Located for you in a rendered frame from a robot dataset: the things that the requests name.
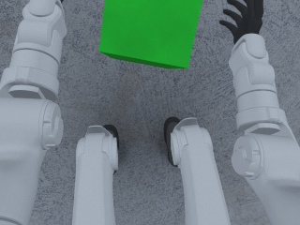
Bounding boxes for carton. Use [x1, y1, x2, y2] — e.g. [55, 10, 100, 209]
[98, 0, 203, 69]

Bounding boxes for robot right hand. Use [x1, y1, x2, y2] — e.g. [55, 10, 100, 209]
[219, 0, 263, 45]

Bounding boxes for left robot thigh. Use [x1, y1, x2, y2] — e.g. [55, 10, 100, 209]
[72, 132, 118, 225]

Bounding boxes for right robot forearm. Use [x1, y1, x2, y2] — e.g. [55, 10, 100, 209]
[228, 33, 300, 148]

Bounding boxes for robot left shin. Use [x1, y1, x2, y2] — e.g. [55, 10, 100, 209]
[75, 126, 111, 165]

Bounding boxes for left robot upper arm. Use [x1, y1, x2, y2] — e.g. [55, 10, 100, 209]
[0, 97, 64, 225]

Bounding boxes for left robot forearm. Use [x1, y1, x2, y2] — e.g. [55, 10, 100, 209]
[0, 0, 68, 101]

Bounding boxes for right robot upper arm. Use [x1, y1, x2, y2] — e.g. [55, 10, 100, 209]
[231, 133, 300, 225]

